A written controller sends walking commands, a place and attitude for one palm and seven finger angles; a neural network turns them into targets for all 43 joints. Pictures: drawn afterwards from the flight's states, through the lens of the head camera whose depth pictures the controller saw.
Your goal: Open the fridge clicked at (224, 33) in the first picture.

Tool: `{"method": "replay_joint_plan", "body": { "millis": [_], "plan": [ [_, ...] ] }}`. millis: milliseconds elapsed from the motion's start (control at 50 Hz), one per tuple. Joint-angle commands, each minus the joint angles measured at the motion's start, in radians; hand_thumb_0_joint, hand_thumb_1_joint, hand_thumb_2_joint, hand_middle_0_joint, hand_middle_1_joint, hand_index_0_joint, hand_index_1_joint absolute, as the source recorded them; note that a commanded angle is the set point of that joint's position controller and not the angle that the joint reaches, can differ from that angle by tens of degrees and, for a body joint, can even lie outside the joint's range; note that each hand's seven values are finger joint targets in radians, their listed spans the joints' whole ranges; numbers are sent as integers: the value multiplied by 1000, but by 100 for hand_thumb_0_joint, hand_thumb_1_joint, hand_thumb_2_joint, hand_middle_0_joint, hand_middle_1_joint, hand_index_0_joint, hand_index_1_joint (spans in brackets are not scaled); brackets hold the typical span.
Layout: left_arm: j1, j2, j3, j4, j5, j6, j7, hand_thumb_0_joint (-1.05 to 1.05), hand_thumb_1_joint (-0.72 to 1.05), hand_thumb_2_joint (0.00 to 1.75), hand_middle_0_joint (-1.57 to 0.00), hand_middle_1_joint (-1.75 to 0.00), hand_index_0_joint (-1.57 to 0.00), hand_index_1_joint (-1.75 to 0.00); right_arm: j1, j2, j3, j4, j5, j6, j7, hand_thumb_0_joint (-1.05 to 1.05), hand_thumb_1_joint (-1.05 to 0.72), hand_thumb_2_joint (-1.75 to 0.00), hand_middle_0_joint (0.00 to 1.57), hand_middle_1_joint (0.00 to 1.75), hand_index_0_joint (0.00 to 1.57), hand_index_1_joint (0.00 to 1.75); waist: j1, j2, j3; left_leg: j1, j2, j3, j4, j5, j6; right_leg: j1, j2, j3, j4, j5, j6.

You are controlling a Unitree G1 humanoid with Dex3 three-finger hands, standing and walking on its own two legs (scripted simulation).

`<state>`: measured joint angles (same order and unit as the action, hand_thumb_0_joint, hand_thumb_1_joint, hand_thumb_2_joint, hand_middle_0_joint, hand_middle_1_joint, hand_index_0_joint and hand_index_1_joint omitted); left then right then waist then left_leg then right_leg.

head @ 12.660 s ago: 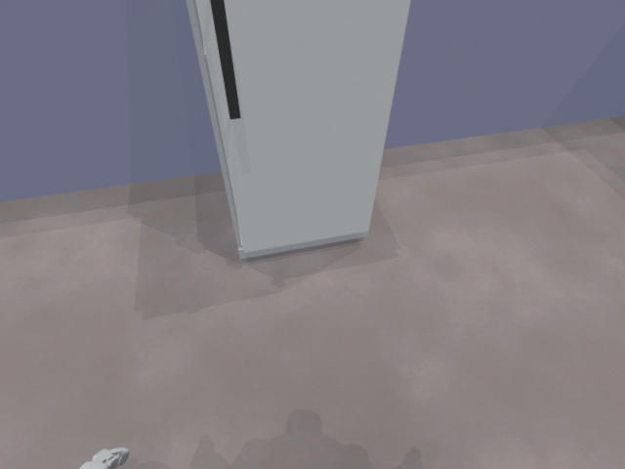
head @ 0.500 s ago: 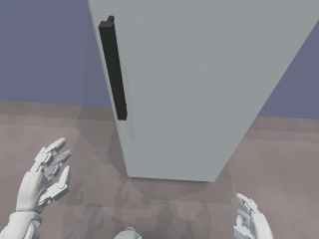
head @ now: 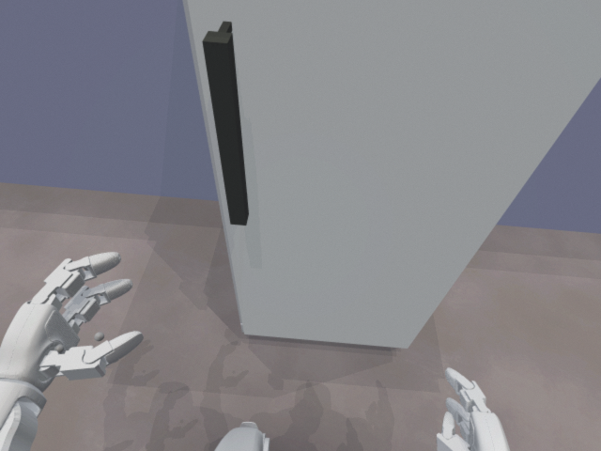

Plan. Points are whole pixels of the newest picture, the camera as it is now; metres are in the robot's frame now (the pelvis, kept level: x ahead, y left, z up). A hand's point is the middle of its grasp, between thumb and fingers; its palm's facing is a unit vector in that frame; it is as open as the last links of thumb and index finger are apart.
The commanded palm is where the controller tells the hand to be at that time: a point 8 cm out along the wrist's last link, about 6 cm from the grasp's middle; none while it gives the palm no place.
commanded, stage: raise the hand to about handle height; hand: left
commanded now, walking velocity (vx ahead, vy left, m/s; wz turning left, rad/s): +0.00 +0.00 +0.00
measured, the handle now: (234, 139) +0.50 +0.14 +0.14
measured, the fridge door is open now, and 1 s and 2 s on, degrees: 0 0 0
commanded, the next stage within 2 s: move the hooked fingers beside the handle in 1.32 s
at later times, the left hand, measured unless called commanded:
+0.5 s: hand (58, 285) +0.25 +0.28 +0.13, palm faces +0.05 -1.00 -0.04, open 13.6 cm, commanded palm +0.22 +0.33 +0.14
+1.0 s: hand (68, 244) +0.28 +0.27 +0.17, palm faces +0.04 -1.00 -0.05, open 14.0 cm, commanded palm +0.24 +0.31 +0.18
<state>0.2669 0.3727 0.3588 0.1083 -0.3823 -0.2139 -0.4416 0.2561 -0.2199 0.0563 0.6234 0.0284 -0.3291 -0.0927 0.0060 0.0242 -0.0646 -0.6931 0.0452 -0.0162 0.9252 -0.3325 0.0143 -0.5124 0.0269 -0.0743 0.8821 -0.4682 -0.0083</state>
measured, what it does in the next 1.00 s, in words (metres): stands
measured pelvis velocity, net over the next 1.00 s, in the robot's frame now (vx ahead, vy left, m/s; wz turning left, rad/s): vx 0.01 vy -0.01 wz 0.01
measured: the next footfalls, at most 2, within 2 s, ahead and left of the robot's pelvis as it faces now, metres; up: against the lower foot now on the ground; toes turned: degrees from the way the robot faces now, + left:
none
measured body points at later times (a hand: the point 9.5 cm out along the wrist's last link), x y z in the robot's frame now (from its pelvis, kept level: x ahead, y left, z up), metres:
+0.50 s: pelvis +0.01 +0.01 +0.02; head +0.01 +0.02 +0.47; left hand +0.24 +0.33 +0.14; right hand +0.21 -0.21 -0.03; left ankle +0.08 +0.11 -0.69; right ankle -0.01 -0.12 -0.69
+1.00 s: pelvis +0.01 -0.01 +0.04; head -0.01 -0.02 +0.49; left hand +0.27 +0.32 +0.18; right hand +0.18 -0.24 -0.03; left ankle +0.08 +0.11 -0.69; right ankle -0.01 -0.12 -0.69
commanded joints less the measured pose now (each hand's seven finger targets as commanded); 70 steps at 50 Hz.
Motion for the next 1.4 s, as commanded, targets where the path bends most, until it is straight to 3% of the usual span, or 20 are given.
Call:
{"method": "replay_joint_plan", "body": {
  "millis": [0, 40, 100, 220, 280, 380, 520, 580, 620, 680, 720, 800, 880, 940, 1000, 1100, 1120, 1160, 1320, 1380],
  "plan": [
    [-27, 151, 124, -246, -29, -77, 41, 0, -3, 50, -27, -90, -27, -90, -89, -149, -71, -155, 2, -62, 8, 0, -90, -90, 20, 30, 20, 30, 43, 79, -175, 271, -25, -38, -178, 120, 8, -33, 16, 7, -160, 182, -12],
    [-64, 141, 88, -237, -14, -76, 35, 0, -8, 48, -27, -93, -27, -93, -74, -160, -72, -149, 1, -62, 10, 0, -90, -90, 20, 30, 20, 30, 16, 54, -140, 270, -25, -41, -182, 117, 13, -49, 18, 7, -168, 191, -8],
    [-99, 149, 68, -248, -6, -66, 13, 0, -15, 45, -27, -98, -27, -98, -65, -172, -73, -146, 6, -69, 2, 0, -90, -90, 20, 30, 20, 30, 7, 65, -154, 303, -22, -48, -201, 104, 14, -46, 16, 7, -182, 181, -7],
    [-181, 262, 161, -303, -10, -54, 20, 0, -29, 39, -29, -107, -29, -107, -67, -183, -65, -135, 5, -70, -18, 0, -90, -90, 20, 30, 20, 30, 35, 79, -217, 391, -22, -59, -240, 165, 11, 33, 17, 7, -209, 225, -15],
    [-209, 220, 136, -288, -18, -36, 27, 0, -36, 36, -29, -111, -29, -111, -81, -171, -54, -136, 10, -62, -19, 0, -90, -90, 20, 30, 20, 30, 31, 125, -179, 412, -20, -64, -279, 143, 0, 39, 14, -7, -230, 208, -14],
    [-277, 208, 102, -209, -11, 39, 6, 0, -48, 31, -30, -118, -30, -118, -94, -172, -46, -138, 18, -45, -26, 0, -90, -90, 20, 30, 20, 30, 25, 91, -114, 420, -20, -64, -329, 102, 3, 58, 15, -6, -283, 193, -11],
    [-413, 290, 146, -201, 2, 94, -5, 0, -50, 30, -30, -120, -30, -120, -117, -170, -31, -148, 20, -28, -40, 0, -90, -90, 20, 30, 20, 30, 35, 76, -120, 464, -26, -59, -376, 68, 10, 111, 17, 7, -351, 162, -12],
    [-476, 293, 148, -217, 2, 85, 3, 0, -50, 30, -30, -120, -30, -120, -123, -164, -26, -146, 22, -29, -43, 0, -90, -90, 20, 30, 20, 30, 29, 116, -132, 506, -25, -66, -400, 52, 5, 124, 15, 4, -367, 151, -14],
    [-485, 318, 169, -187, 4, 88, 6, 0, -50, 30, -30, -120, -30, -120, -124, -167, -22, -140, 20, -27, -45, 0, -90, -90, 20, 30, 20, 30, 35, 88, -118, 503, -26, -62, -410, 49, 8, 142, 17, 10, -389, 150, -14],
    [-532, 302, 141, -149, 9, 107, -2, 0, -50, 30, -30, -120, -30, -120, -128, -164, -19, -131, 26, -28, -48, 0, -90, -90, 20, 30, 20, 30, 26, 121, -87, 510, -28, -60, -436, 21, 7, 143, 11, 11, -409, 136, -13],
    [-535, 319, 150, -115, 12, 128, -12, 0, -50, 30, -30, -120, -30, -120, -127, -168, -19, -130, 26, -27, -50, 0, -90, -90, 20, 30, 20, 30, 34, 74, -95, 510, -28, -52, -438, 41, 12, 167, 10, 16, -427, 152, -11],
    [-604, 332, 141, -88, 16, 159, -30, 0, -50, 30, -30, -120, -30, -120, -133, -169, -18, -128, 34, -28, -51, 0, -90, -90, 20, 30, 20, 30, 28, 91, -76, 523, -33, -46, -449, 49, 14, 165, 5, 24, -448, 156, -9],
    [-548, 307, 131, -21, 11, 174, -42, 0, -50, 30, -30, -120, -30, -120, -126, -172, -21, -129, 35, -26, -42, 0, -90, -90, 20, 30, 20, 30, 36, 36, -50, 496, -36, -37, -449, 52, 16, 164, 4, 29, -459, 153, -5],
    [-546, 333, 162, -52, 5, 162, -41, 0, -50, 30, -30, -120, -30, -120, -129, -173, -28, -137, 34, -28, -37, 0, -90, -90, 20, 30, 20, 30, 43, 19, -96, 514, -40, -22, -430, 101, 22, 186, -3, 46, -457, 202, -1],
    [-577, 342, 169, -120, 15, 136, -24, 0, -50, 30, -30, -120, -30, -120, -130, -166, -31, -142, 33, -34, -34, 0, -90, -90, 20, 30, 20, 30, 43, 96, -131, 549, -43, -12, -425, 130, 20, 196, -2, 45, -448, 231, -3],
    [-573, 338, 181, -86, 17, 118, -4, 0, -50, 30, -30, -120, -30, -120, -119, -166, -31, -127, 28, -36, -39, 0, -90, -90, 20, 30, 20, 30, 38, 48, -90, 530, -43, -5, -425, 141, 24, 195, -3, 50, -452, 265, 4],
    [-565, 343, 182, -83, 17, 117, -5, 0, -50, 30, -30, -120, -30, -120, -117, -169, -34, -123, 28, -34, -39, 0, -90, -90, 20, 30, 20, 30, 40, 29, -95, 530, -41, -1, -417, 155, 27, 205, -5, 60, -454, 282, 8],
    [-583, 334, 172, -83, 19, 122, -15, 0, -50, 30, -30, -120, -30, -120, -119, -168, -35, -121, 29, -35, -40, 0, -90, -90, 20, 30, 20, 30, 40, 74, -108, 540, -46, 3, -413, 182, 27, 211, -11, 63, -445, 332, 9],
    [-561, 318, 157, -42, 6, 141, -44, 0, -50, 30, -30, -120, -30, -120, -117, -170, -40, -123, 33, -26, -38, 0, -90, -90, 20, 30, 20, 30, 41, -3, -106, 526, -44, 11, -390, 215, 30, 209, -13, 75, -432, 399, 28],
    [-580, 330, 170, -63, 10, 142, -39, 0, -50, 30, -30, -120, -30, -120, -123, -167, -40, -134, 33, -23, -36, 0, -90, -90, 20, 30, 20, 30, 46, 47, -127, 535, -48, 9, -396, 223, 27, 214, -13, 66, -423, 406, 19]
  ]
}}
